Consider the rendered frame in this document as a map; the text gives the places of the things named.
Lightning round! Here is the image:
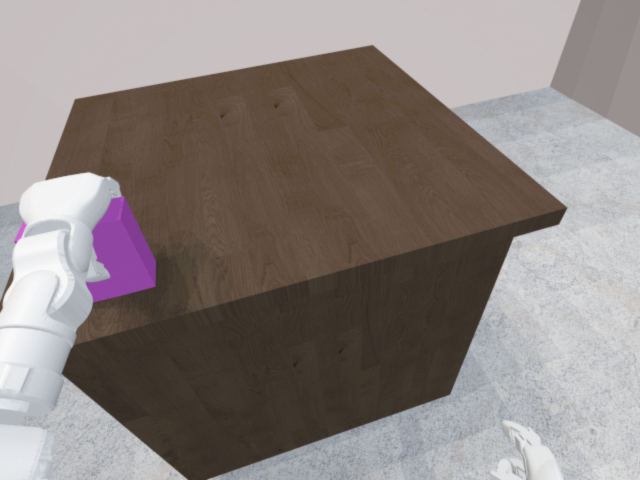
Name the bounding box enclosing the robot left hand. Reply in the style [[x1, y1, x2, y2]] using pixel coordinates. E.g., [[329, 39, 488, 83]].
[[19, 172, 122, 282]]

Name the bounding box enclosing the table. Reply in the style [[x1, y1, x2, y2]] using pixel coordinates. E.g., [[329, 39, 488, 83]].
[[0, 45, 567, 480]]

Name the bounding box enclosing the robot left upper arm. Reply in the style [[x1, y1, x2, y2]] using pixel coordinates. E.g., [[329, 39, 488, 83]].
[[0, 424, 56, 480]]

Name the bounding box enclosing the robot right hand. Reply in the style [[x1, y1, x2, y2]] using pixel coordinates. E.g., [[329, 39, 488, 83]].
[[490, 420, 564, 480]]

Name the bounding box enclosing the sponge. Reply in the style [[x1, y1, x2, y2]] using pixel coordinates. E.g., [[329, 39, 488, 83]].
[[14, 196, 156, 302]]

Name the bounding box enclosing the robot left forearm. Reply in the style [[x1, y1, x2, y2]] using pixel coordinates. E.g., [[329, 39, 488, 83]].
[[0, 214, 93, 425]]

